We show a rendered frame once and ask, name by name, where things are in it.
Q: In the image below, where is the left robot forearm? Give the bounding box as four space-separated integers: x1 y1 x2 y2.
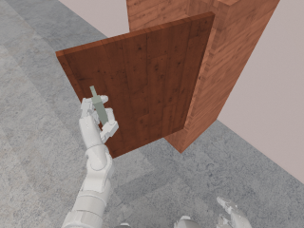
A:
61 144 116 228

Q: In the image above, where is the handle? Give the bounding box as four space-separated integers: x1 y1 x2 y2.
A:
90 85 109 126

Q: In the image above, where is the right robot shin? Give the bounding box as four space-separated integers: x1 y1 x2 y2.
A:
180 216 190 220

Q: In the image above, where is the cupboard door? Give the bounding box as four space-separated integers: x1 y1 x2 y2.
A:
55 11 216 159

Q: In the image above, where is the robot left hand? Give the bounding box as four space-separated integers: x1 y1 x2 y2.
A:
79 95 119 149

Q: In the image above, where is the robot right thigh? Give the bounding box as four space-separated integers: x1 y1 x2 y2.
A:
174 218 201 228

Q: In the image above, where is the robot right hand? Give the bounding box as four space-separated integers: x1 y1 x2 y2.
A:
216 196 252 228

